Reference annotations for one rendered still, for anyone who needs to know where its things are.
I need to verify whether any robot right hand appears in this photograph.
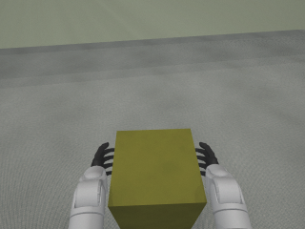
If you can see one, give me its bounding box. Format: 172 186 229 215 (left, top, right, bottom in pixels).
195 142 219 177

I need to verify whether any right robot forearm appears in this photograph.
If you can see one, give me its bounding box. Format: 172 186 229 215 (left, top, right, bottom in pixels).
205 164 253 229

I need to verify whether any carton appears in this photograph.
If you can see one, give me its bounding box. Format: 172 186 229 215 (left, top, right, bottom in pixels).
108 128 207 229

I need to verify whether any left robot forearm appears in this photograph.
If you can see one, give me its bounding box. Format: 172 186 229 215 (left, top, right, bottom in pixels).
68 165 108 229

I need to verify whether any robot left hand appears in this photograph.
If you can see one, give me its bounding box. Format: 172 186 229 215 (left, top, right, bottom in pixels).
91 142 114 176

